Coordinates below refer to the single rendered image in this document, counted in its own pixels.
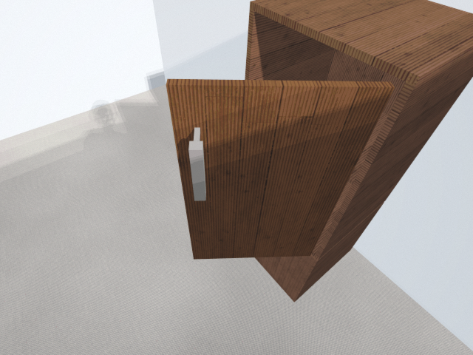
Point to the cupboard door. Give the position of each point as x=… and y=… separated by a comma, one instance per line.
x=277, y=157

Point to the handle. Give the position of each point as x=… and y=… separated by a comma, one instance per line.
x=196, y=156

